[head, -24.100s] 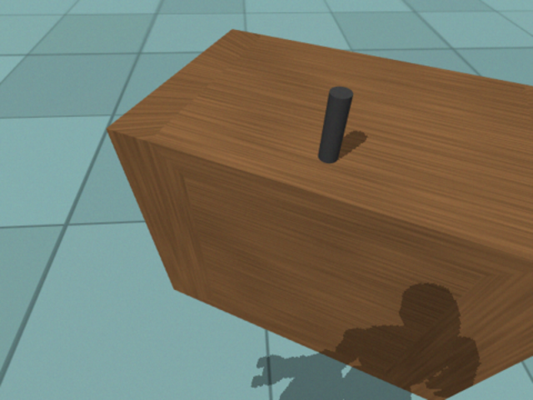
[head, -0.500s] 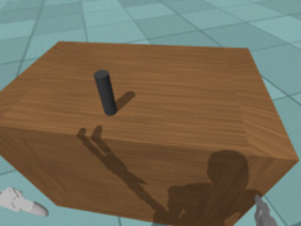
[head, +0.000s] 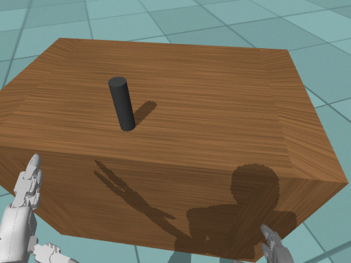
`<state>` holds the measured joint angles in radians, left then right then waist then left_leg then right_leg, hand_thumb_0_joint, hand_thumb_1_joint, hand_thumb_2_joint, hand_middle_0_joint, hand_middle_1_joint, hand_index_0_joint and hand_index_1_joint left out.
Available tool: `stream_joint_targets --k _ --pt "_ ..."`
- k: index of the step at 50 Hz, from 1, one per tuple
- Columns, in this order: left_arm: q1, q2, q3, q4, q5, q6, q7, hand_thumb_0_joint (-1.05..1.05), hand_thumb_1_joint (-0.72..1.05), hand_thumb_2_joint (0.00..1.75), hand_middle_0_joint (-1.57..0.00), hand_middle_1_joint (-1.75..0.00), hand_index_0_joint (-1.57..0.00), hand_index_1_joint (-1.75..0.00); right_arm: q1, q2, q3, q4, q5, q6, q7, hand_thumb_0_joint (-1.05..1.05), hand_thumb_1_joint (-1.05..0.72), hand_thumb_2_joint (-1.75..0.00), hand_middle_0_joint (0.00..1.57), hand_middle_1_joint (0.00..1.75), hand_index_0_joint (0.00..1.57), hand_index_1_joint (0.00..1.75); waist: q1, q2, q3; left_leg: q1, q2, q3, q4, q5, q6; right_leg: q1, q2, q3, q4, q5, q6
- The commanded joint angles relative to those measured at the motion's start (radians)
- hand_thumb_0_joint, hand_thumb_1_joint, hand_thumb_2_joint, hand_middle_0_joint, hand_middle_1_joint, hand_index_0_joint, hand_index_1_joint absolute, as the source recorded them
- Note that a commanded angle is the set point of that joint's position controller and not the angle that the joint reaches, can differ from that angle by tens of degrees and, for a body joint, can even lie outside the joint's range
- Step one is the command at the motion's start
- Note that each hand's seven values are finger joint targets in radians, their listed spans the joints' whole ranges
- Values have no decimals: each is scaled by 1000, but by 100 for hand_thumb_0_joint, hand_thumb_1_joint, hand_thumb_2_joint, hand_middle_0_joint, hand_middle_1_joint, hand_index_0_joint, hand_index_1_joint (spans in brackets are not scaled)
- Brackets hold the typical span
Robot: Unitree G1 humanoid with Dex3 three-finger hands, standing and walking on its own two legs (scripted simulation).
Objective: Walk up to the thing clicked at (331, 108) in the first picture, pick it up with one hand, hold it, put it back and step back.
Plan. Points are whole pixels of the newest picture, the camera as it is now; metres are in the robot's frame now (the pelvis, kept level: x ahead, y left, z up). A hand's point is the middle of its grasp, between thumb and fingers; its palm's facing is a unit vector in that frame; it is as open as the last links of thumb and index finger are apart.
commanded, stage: home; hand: left
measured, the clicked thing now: (123, 106) +0.48 +0.17 +0.11
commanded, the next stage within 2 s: none
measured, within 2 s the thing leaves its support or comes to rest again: neither
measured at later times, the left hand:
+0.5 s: hand (109, 251) +0.18 +0.18 -0.10, palm faces +0.09 -0.97 -0.22, open 17.5 cm
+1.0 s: hand out of the picture +0.14 +0.23 -0.13, palm faces -0.05 -0.93 -0.36, open 17.5 cm
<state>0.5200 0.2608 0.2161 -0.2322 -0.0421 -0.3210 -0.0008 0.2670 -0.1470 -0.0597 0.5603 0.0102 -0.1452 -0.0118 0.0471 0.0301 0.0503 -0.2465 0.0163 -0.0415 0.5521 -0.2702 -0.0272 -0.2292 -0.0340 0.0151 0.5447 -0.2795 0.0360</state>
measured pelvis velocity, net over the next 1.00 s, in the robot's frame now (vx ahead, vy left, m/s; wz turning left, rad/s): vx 0.01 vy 0.00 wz -0.01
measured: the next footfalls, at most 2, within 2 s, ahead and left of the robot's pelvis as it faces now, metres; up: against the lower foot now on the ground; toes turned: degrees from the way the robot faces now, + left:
none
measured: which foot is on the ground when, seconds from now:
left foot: down 0.00-1.00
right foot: down 0.00-1.00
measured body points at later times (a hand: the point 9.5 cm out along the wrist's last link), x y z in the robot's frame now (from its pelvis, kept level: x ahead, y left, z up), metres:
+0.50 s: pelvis +0.01 +0.00 +0.00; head +0.04 +0.01 +0.45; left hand +0.17 +0.23 -0.08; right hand +0.16 -0.24 -0.10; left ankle +0.02 +0.14 -0.73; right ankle +0.01 -0.14 -0.73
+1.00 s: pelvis +0.01 +0.00 -0.01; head +0.01 -0.01 +0.44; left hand +0.14 +0.27 -0.10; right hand +0.13 -0.28 -0.11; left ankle +0.02 +0.14 -0.73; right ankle +0.01 -0.14 -0.73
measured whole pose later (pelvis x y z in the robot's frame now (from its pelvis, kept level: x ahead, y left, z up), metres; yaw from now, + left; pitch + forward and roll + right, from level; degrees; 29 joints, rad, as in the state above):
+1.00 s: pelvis +0.01 +0.00 -0.01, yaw -1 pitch -1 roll +0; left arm 0.21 0.32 -0.01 0.77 0.04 -0.04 0.03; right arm 0.18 -0.30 -0.02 0.81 -0.03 -0.01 0.01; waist -0.01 0.00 0.01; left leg -0.27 0.02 -0.03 0.61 -0.31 -0.03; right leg -0.27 -0.03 0.02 0.61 -0.32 0.03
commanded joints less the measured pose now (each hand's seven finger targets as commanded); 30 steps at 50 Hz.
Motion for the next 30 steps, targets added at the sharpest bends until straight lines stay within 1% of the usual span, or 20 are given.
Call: stream_joint_targets --k 1,2,4,7,9,11,12,15,16,17,18,19,20,21,22,24,25,26,29,30 --pt "-25 117 33 -121 3 -20 17 0 -61 2 -4 -5 -4 -4 -131 -218 -108 -174 -4 -65 -33 0 -59 -73 17 25 17 25 -25 -15 -122 48 -22 58 -105 119 31 -8 40 -81 -86 114 -25" --pt "-49 125 24 -139 9 -15 23 0 -59 3 -4 -5 -5 -5 -109 -192 -89 -149 -7 -61 -34 0 -66 -77 18 26 18 26 -25 -6 -151 65 -18 52 -102 141 29 2 41 -84 -78 129 -29" --pt "-47 78 -38 -31 15 12 26 0 -61 0 -4 -4 -4 -4 -124 -157 -59 -145 -3 -59 -38 0 -81 -85 19 29 19 29 -35 -39 -97 38 -20 55 -108 114 33 -24 40 -87 -86 107 -25" --pt "-102 64 -78 61 26 36 31 0 -61 2 -4 -5 -4 -4 -116 -106 -11 -107 -4 -55 -43 0 -88 -90 20 30 20 30 -40 -34 -105 35 -26 62 -101 96 37 -33 26 -79 -91 95 -24" --pt "-132 65 -96 127 31 49 30 0 -60 3 -4 -5 -5 -5 -108 -96 7 -89 -5 -54 -46 0 -89 -90 20 30 20 30 -45 -28 -104 36 -30 70 -92 103 39 -43 20 -74 -93 108 -23" --pt "-100 8 -147 300 33 77 27 0 -58 4 -5 -5 -5 -5 -126 -130 -6 -109 -7 -51 -49 0 -90 -90 20 30 20 30 -54 -58 -88 8 -27 67 -92 96 38 -42 23 -78 -89 106 -24" --pt "-164 42 -126 262 33 75 30 0 -57 5 -5 -5 -5 -5 -114 -108 13 -83 -7 -47 -47 0 -90 -90 20 30 20 30 -39 -8 -106 4 -28 65 -94 94 35 -40 21 -77 -81 105 -28" --pt "-224 48 -138 384 35 95 33 0 -54 6 -5 -6 -5 -5 -124 -133 5 -94 -7 -41 -48 0 -90 -90 20 30 20 30 -47 21 -128 5 -23 64 -94 91 28 -36 25 -74 -76 106 -33" --pt "-249 131 6 323 38 83 72 0 -57 4 -5 -5 -5 -5 -110 -201 0 -23 -15 -38 -53 0 -90 -90 20 30 20 30 -16 4 -173 19 -23 55 -69 124 19 0 37 -76 -62 125 -35" --pt "-159 50 -90 484 47 106 68 0 -59 3 -4 -5 -4 -5 -94 -190 6 -15 -10 -35 -53 0 -90 -90 20 30 20 30 -39 1 -138 14 -23 65 -66 137 16 -18 40 -71 -60 135 -38" --pt "-197 21 -140 467 43 110 64 0 -57 5 -5 -5 -5 -5 -105 -177 14 -25 -10 -35 -51 0 -89 -90 20 30 20 30 -46 24 -125 1 -28 72 -59 136 17 -32 36 -67 -60 138 -39" --pt "-243 1 -155 467 42 110 69 0 -57 5 -5 -5 -5 -5 -105 -174 14 -21 -12 -34 -50 0 -90 -90 20 30 20 30 -49 15 -133 -1 -24 68 -54 142 15 -32 38 -68 -50 146 -39" --pt "-271 27 -131 478 44 112 78 0 -55 5 -5 -5 -5 -5 -102 -173 12 -14 -9 -29 -53 0 -90 -90 20 30 20 30 -44 35 -162 6 -26 72 -45 157 14 -30 37 -66 -45 161 -40" --pt "-269 13 -143 529 45 121 81 0 -55 5 -5 -5 -5 -5 -105 -178 11 -5 -11 -24 -53 0 -90 -90 20 30 20 30 -54 16 -157 -3 -25 72 -40 155 16 -30 37 -66 -46 164 -37" --pt "-289 40 -123 498 45 121 86 0 -55 6 -5 -5 -5 -5 -105 -181 10 -6 -10 -23 -53 0 -90 -90 20 30 20 30 -38 34 -184 5 -24 72 -40 171 14 -19 38 -65 -39 177 -40" --pt "-280 15 -149 533 45 128 90 0 -57 4 -5 -5 -5 -5 -108 -180 10 -7 -10 -18 -53 0 -90 -90 20 30 20 30 -45 21 -212 19 -20 73 -26 207 13 -10 39 -63 -29 208 -37" --pt "-301 31 -136 503 44 130 97 0 -55 5 -5 -5 -5 -5 -105 -183 7 -8 -10 -15 -57 0 -90 -90 20 30 20 30 -44 15 -246 32 -21 75 -16 250 14 10 38 -62 -20 256 -34" --pt "-316 43 -131 490 44 134 102 0 -56 5 -5 -5 -5 -5 -106 -185 9 -8 -9 -12 -58 0 -89 -90 20 30 20 30 -40 8 -230 28 -20 77 -15 255 14 7 38 -62 -23 262 -32" --pt "-253 -28 -182 584 41 156 102 0 -56 5 -5 -5 -5 -5 -117 -186 9 -11 -8 -2 -55 0 -90 -90 20 30 20 30 -47 -49 -200 8 -15 77 -16 257 17 8 42 -66 -21 268 -30" --pt "-254 -20 -168 597 42 160 106 0 -57 4 -5 -5 -5 -5 -122 -186 6 -15 -7 3 -56 0 -90 -90 20 30 20 30 -38 -54 -201 4 -14 77 -12 265 19 10 42 -66 -19 277 -29"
